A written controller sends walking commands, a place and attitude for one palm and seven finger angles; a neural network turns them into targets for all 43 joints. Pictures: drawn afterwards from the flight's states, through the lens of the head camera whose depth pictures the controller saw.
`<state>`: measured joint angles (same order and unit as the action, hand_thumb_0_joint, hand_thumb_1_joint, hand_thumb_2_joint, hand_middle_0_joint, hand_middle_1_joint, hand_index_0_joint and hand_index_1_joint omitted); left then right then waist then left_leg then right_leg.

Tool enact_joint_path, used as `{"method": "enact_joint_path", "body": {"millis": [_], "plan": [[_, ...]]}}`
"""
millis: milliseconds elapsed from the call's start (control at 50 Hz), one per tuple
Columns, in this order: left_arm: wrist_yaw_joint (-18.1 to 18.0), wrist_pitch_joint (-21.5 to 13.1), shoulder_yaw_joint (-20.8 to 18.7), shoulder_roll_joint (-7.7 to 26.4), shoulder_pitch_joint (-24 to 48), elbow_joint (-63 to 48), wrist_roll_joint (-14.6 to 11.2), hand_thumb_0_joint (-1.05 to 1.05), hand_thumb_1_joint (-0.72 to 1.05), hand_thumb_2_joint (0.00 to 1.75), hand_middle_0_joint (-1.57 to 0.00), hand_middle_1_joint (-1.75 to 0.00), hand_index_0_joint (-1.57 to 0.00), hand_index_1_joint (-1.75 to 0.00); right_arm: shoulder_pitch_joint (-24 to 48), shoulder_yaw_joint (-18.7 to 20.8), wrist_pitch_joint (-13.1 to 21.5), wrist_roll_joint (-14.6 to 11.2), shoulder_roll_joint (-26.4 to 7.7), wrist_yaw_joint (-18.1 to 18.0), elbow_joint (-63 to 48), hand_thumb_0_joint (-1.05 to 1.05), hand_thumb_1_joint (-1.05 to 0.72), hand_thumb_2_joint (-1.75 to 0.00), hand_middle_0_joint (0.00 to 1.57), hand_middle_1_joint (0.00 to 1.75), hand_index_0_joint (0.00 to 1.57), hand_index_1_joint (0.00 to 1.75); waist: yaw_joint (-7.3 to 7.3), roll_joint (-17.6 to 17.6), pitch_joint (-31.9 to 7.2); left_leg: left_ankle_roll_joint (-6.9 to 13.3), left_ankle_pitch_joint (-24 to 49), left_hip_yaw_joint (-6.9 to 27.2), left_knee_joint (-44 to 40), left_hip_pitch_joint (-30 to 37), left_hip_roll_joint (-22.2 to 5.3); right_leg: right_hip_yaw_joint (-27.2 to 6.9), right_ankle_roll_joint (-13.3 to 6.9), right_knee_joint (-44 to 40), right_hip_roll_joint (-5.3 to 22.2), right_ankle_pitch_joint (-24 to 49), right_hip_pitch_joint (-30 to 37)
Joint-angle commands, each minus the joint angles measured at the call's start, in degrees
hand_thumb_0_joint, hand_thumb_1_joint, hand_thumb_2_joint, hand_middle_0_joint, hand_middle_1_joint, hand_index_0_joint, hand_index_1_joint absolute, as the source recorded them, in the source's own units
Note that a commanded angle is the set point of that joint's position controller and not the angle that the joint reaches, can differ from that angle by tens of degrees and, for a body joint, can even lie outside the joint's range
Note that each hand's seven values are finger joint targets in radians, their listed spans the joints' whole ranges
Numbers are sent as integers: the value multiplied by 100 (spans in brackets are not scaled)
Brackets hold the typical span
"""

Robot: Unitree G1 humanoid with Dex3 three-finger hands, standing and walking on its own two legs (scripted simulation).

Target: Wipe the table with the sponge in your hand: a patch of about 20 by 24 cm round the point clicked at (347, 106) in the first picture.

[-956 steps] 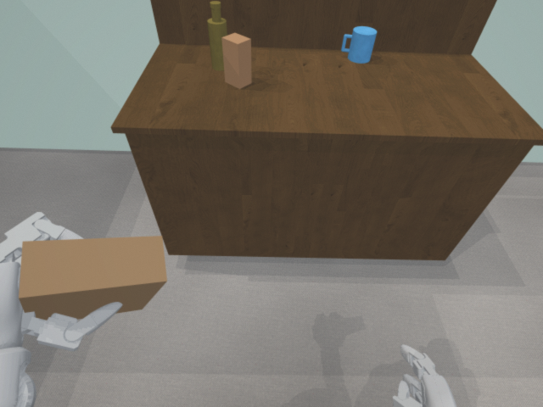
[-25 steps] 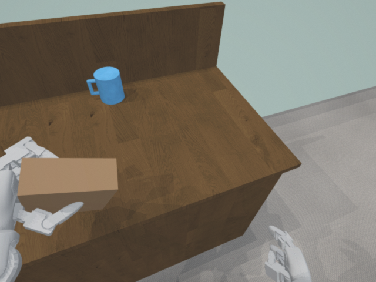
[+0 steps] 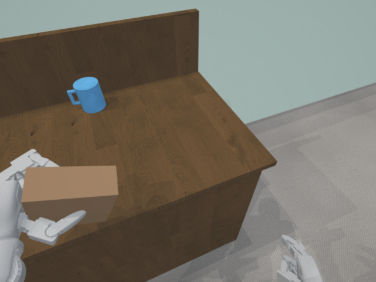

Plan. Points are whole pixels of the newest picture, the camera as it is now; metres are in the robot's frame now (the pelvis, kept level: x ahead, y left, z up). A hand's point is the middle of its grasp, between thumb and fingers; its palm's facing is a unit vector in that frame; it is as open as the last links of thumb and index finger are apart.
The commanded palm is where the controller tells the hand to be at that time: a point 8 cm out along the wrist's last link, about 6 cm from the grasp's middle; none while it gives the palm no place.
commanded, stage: come to a stop and stand still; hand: left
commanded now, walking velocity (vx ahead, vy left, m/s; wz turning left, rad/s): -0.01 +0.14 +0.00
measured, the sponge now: (86, 197) +0.23 +0.19 +0.13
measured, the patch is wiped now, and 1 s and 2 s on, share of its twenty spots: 0.00 0.00 0.00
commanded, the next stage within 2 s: look again from close up in 1.84 s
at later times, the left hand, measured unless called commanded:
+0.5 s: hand (13, 188) +0.21 +0.28 +0.18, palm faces +0.47 -0.78 -0.42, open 9.5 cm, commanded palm +0.12 +0.28 +0.18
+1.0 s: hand out of the picture +0.16 +0.30 +0.18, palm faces +0.38 -0.86 -0.34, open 9.5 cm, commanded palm +0.10 +0.34 +0.18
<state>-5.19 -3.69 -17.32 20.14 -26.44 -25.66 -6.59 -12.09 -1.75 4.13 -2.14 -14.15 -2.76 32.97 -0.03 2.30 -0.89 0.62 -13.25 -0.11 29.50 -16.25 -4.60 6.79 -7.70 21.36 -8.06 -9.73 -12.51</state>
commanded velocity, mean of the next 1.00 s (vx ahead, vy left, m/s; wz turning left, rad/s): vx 0.00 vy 0.02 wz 0.00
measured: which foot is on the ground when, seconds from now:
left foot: down 0.00-1.00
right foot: down 0.00-0.76, up 0.78-0.86, down 0.88-1.00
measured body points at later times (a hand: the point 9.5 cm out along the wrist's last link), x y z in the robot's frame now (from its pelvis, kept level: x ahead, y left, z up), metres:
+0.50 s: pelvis -0.04 +0.00 +0.00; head -0.01 +0.00 +0.44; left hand +0.18 +0.32 +0.21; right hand +0.16 -0.22 -0.08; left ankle +0.01 +0.15 -0.74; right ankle +0.03 -0.06 -0.72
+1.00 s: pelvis -0.06 +0.06 +0.00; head -0.07 +0.09 +0.45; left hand +0.13 +0.35 +0.19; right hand +0.09 -0.16 -0.07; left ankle -0.01 +0.14 -0.74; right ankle -0.03 -0.07 -0.74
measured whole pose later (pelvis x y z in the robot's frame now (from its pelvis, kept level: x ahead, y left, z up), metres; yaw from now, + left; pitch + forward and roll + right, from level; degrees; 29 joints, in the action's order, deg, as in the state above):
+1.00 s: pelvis -0.06 +0.06 +0.00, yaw -1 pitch -3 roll -2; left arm -5.3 -13.1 -20.0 20.1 -20.4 -25.0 0.2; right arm -14.7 -1.8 9.5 -0.2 -10.6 0.5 34.6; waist -1.0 -0.7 1.9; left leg 3.2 -12.3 -1.6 31.2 -16.2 0.8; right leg 1.0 0.3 26.5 -1.0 -11.6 -12.4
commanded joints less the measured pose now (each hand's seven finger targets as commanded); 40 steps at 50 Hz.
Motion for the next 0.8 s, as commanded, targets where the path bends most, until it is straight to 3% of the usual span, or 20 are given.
{"method": "enact_joint_path", "body": {"millis": [0, 220, 300, 320, 340, 360, 380, 400, 420, 460, 480, 500, 520, 540, 580, 620, 680, 720, 740, 780], "plan": [[-195, -443, -838, 1154, 229, -1282, 10, 0, 10, 130, -120, -160, -120, -160, 800, 217, 285, -25, -581, -54, -918, 0, -90, -90, 20, 30, 20, 30, -135, -97, -625, 198, 370, 201, 60, 414, 70, -1594, 1228, -1078, 1747, 648, 171], [-192, -404, -662, 1043, 527, -805, 31, 0, 10, 130, -120, -160, -120, -160, 774, 226, 237, -64, -605, -97, -840, 0, -90, -90, 20, 30, 20, 30, -166, -611, -520, 222, 282, 388, 141, 532, 143, -1688, 1223, -1170, 1882, 134, 24], [-195, -420, -561, 1025, 707, -936, 53, 0, 10, 130, -120, -160, -120, -160, 820, 205, 241, -36, -609, -98, -831, 0, -90, -90, 20, 30, 20, 30, -157, -346, -533, 261, 270, 452, -55, 665, 107, -1616, 1177, -1132, 1817, -152, -30], [-294, -995, -3896, 5508, 6037, -2122, 845, 0, 10, 130, -120, -160, -120, -160, -398, 538, 550, 45, -452, -157, -542, 0, -90, -90, 20, 30, 20, 30, 32, -2075, 873, -125, 40, -906, 224, 491, 739, -1238, 3085, -2287, 1087, 1894, -1122], [24, -1016, -1520, 2249, 3356, 375, 476, 0, 10, 130, -120, -160, -120, -160, -69, 322, 597, -4, -33, -42, -488, 0, -90, -90, 20, 30, 20, 30, 72, -1677, -603, 120, 260, -894, -297, 757, 808, -426, 3100, -891, 860, 2694, 158], [-154, -966, -1637, 1955, 2131, -197, 153, 0, 10, 130, -120, -160, -120, -160, 441, 545, 565, -73, -376, 54, -754, 0, -90, -90, 20, 30, 20, 30, -157, -639, -562, 285, 502, -873, -815, 1680, 483, -693, 3006, 182, 780, 3695, -253], [-138, -846, -999, 1215, 1732, 453, 194, 0, 10, 130, -120, -160, -120, -160, 371, 573, 551, 18, -527, 41, -695, 0, -90, -90, 20, 30, 20, 30, -93, 588, -863, 544, 792, -447, -747, 1338, -168, -679, 2459, 1883, 850, 3460, 163], [-99, -855, -761, 1069, 1487, -142, 265, 0, 10, 130, -120, -160, -120, -160, 586, 497, 509, 94, -526, 107, -953, 0, -90, -90, 20, 30, 20, 30, -238, 1756, -1071, 892, 1233, 377, -858, 736, -850, -899, 1778, 3122, 905, 1245, 183], [-62, -884, -740, 1040, 1278, -477, 314, 0, 10, 130, -120, -160, -120, -160, 824, 457, 482, 140, -341, 234, -1087, 0, -90, -90, 20, 30, 20, 30, -381, 2085, -797, 910, 1133, 635, -973, -92, -1120, -1219, 1156, 3291, 1065, -1155, 233], [59, -1005, -357, 586, 1006, -925, 388, 0, 10, 130, -120, -160, -120, -160, 685, 396, 573, -60, -240, 392, -1107, 0, -90, -90, 20, 30, 20, 30, -365, 1162, -488, 535, -511, -309, -798, -567, -510, -813, 968, 1549, 1008, -1026, 758], [1, -1094, -514, 808, 569, -1096, 420, 0, 10, 130, -120, -160, -120, -160, 469, 437, 613, -70, -277, 405, -1203, 0, -90, -90, 20, 30, 20, 30, -354, 210, -373, 383, -1059, -289, -8, -1108, -199, -1158, 947, 775, 1170, -638, 1117], [-29, -1107, -788, 1216, 166, -1240, 459, 0, 10, 130, -120, -160, -120, -160, 417, 437, 607, -34, -270, 411, -1246, 0, -90, -90, 20, 30, 20, 30, -408, -1320, -355, 129, -1333, -434, 1347, -998, 489, -2243, 734, -299, 1662, -915, 571], [-33, -1067, -926, 1430, 236, -1475, 409, 0, 10, 130, -120, -160, -120, -160, 478, 380, 611, 36, -246, 371, -1225, 0, -90, -90, 20, 30, 20, 30, -364, -2253, -312, -5, -1426, -302, 2248, -1034, 708, -2962, 320, -963, 2340, -1241, 180], [-104, -1052, -1308, 1685, 396, -1466, 391, 0, 10, 130, -120, -160, -120, -160, 453, 332, 630, 100, -230, 295, -1127, 0, -90, -90, 20, 30, 20, 30, -325, -2369, -253, -61, -1352, -174, 2629, -878, 515, -2712, 24, -1029, 2444, -1405, -183], [-99, -1018, -1393, 1502, 803, -1439, 297, 0, 10, 130, -120, -160, -120, -160, 403, 354, 632, 66, -337, 211, -1009, 0, -90, -90, 20, 30, 20, 30, -124, -1855, -208, -87, -990, 22, 2591, -585, 427, -2744, -34, -1207, 2426, -2450, -872], [-197, -1097, -1558, 1584, 895, -1557, 320, 0, 10, 130, -120, -160, -120, -160, 484, 259, 695, 129, -203, 94, -916, 0, -90, -90, 20, 30, 20, 30, -152, -969, -179, -19, -907, 5, 1490, 79, 324, -2403, -67, -1005, 2333, -2253, -1182], [-300, -1228, -1278, 1333, 1067, -1619, 366, 0, 10, 130, -120, -160, -120, -160, 309, 240, 782, 212, -247, -39, -727, 0, -90, -90, 20, 30, 20, 30, -57, 580, -326, 66, -589, 40, -728, 1079, 394, -1455, 330, 14, 1527, -2186, -1195], [-296, -1315, -1167, 1278, 1486, -1693, 470, 0, 10, 130, -120, -160, -120, -160, 319, 314, 897, 197, -484, 10, -823, 0, -90, -90, 20, 30, 20, 30, -218, 1689, -292, 539, -1066, 1290, -1651, -19, -651, -798, 634, 1670, 822, -1296, -306], [-266, -1301, -1143, 1333, 1697, -1696, 543, 0, 10, 130, -120, -160, -120, -160, 367, 377, 926, 129, -454, 46, -853, 0, -90, -90, 20, 30, 20, 30, -302, 1339, -367, 595, -564, 962, -1528, -446, -692, -599, 727, 2033, 711, -1009, 200], [-161, -1278, -901, 1126, 1721, -1589, 602, 0, 10, 130, -120, -160, -120, -160, 382, 398, 936, 121, -413, 130, -836, 0, -90, -90, 20, 30, 20, 30, -131, 1198, -276, 573, -1474, 1207, -1695, -570, -687, -717, 722, 2058, 831, -1130, 189]]}}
